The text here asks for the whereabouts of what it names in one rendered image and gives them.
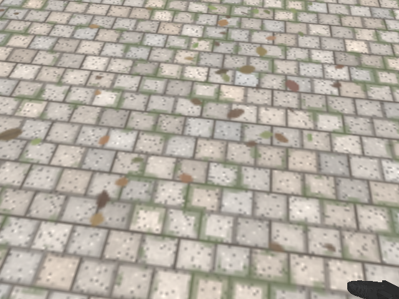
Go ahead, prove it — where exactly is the robot right hand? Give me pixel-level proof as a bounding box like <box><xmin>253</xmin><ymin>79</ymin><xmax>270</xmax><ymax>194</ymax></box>
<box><xmin>347</xmin><ymin>280</ymin><xmax>399</xmax><ymax>299</ymax></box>

